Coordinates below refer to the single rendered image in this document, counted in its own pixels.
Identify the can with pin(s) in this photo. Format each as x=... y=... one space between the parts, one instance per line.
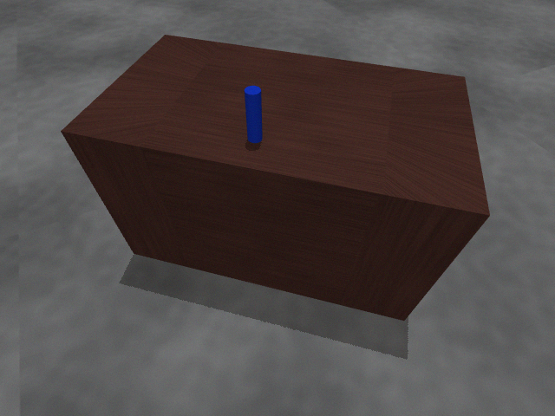
x=253 y=108

